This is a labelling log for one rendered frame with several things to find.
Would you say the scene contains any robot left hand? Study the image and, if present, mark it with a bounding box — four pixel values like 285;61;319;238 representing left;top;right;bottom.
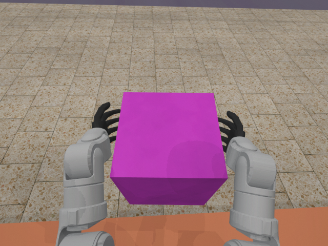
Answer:
92;102;120;143

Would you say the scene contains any robot left upper arm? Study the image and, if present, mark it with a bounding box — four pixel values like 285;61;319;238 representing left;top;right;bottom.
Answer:
59;231;115;246

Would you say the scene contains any robot right hand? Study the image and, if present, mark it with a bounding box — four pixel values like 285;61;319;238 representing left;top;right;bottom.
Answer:
218;111;245;152

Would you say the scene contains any right robot forearm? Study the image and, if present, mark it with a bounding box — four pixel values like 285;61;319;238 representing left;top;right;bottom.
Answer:
225;136;280;246

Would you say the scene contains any carton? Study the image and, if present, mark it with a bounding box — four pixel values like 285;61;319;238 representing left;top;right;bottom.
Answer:
110;92;228;205

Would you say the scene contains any left robot forearm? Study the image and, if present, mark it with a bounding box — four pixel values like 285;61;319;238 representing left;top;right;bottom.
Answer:
55;128;112;246

